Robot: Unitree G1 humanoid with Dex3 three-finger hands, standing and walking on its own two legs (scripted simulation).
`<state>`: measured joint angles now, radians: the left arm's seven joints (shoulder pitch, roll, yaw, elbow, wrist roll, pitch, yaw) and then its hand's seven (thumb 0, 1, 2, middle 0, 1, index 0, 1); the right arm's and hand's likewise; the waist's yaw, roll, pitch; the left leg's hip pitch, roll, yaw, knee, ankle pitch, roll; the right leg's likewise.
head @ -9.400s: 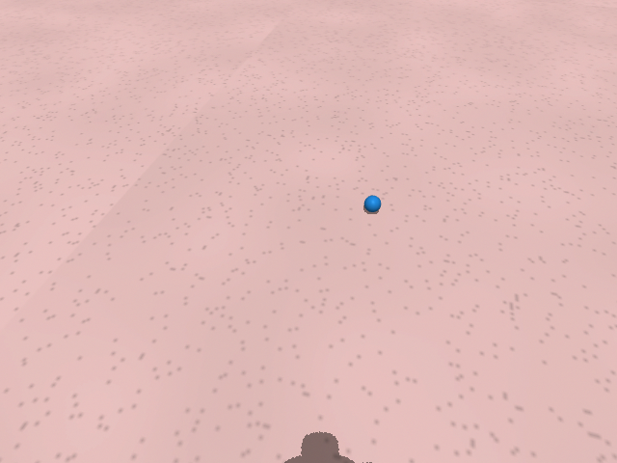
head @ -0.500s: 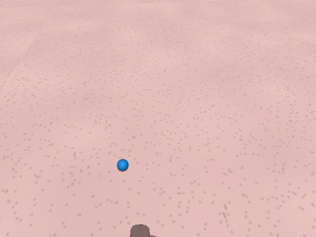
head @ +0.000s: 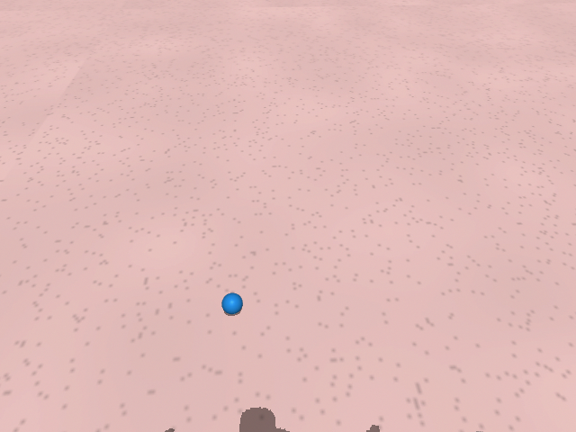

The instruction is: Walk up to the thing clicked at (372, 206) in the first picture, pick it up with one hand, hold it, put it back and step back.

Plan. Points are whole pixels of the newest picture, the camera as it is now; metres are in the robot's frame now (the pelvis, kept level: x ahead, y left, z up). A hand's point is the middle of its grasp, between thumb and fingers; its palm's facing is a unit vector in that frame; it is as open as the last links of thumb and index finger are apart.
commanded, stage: walk up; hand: left
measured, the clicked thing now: (232, 303) +0.72 +0.22 -0.73
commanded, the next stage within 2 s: stand in 0.06 s
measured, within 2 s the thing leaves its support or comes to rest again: neither
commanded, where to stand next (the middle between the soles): +0.36 -0.01 m, yaw -2 degrees
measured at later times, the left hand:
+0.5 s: hand out of the picture +0.05 +0.24 -0.15, palm faces -0.03 -0.94 -0.33, open 7.4 cm
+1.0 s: hand out of the picture +0.05 +0.24 -0.15, palm faces -0.05 -0.94 -0.34, open 7.4 cm
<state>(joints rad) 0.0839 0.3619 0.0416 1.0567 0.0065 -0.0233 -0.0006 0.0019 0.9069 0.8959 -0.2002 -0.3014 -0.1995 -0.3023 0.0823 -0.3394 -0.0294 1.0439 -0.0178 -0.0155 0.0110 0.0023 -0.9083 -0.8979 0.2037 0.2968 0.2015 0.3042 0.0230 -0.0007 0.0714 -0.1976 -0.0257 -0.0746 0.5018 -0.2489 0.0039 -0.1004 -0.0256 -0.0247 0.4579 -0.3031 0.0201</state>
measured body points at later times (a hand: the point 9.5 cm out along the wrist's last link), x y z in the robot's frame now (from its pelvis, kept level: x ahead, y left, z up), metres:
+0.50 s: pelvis -0.02 -0.01 +0.01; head -0.02 -0.01 +0.46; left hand +0.05 +0.29 -0.12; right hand +0.06 -0.31 -0.12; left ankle +0.02 +0.12 -0.74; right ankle -0.03 -0.13 -0.74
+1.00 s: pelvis -0.03 -0.01 +0.01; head -0.02 -0.01 +0.46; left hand +0.05 +0.29 -0.12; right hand +0.03 -0.31 -0.13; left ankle +0.02 +0.12 -0.74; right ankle -0.03 -0.13 -0.74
